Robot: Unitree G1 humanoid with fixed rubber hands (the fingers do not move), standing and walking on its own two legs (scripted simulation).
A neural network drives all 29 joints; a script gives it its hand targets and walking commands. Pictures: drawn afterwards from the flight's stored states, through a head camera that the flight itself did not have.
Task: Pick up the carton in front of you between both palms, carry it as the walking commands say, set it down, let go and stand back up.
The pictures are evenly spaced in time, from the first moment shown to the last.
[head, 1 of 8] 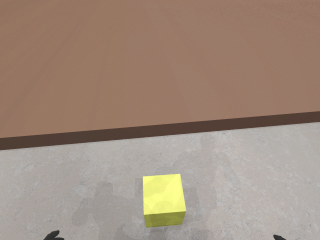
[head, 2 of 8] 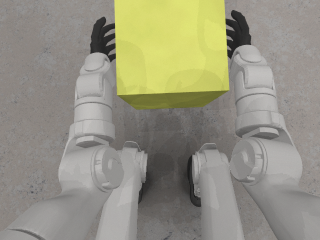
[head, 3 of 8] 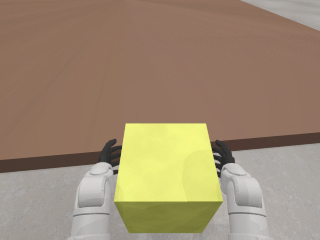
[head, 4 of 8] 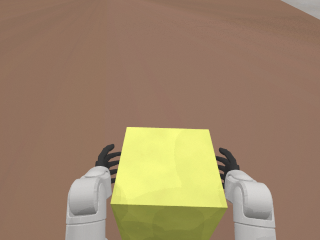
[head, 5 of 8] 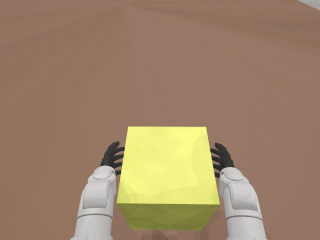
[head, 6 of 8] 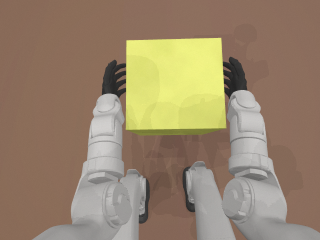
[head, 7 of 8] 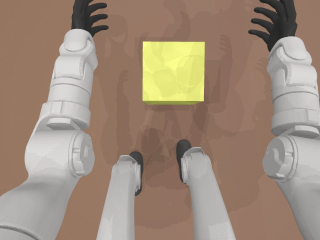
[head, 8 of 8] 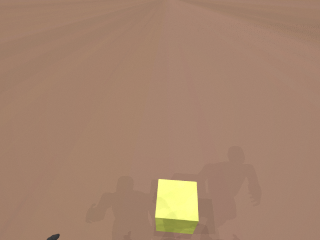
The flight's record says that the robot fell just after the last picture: no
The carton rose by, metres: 0.91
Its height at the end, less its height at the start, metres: +0.14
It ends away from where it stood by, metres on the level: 2.75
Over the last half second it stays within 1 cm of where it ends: yes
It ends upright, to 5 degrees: yes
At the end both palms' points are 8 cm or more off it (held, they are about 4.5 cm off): yes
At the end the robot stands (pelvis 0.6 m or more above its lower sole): yes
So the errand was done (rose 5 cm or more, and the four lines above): yes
